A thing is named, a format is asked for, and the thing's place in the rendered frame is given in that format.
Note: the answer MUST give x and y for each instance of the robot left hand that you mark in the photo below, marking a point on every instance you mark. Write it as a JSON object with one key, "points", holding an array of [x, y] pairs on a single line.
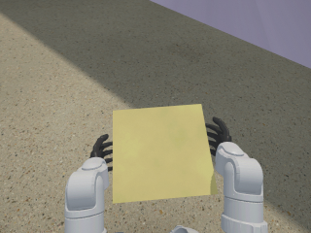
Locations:
{"points": [[99, 146]]}

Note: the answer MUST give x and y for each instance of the carton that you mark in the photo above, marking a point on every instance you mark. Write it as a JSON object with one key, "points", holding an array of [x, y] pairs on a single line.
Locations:
{"points": [[161, 153]]}

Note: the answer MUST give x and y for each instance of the robot right hand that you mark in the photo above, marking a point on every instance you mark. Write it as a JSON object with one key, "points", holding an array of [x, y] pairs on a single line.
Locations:
{"points": [[221, 136]]}

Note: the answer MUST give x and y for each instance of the right robot forearm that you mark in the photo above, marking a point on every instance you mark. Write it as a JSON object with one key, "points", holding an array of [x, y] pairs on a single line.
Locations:
{"points": [[243, 190]]}

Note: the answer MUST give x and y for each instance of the left robot forearm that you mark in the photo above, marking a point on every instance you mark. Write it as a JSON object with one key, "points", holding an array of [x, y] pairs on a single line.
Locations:
{"points": [[84, 202]]}

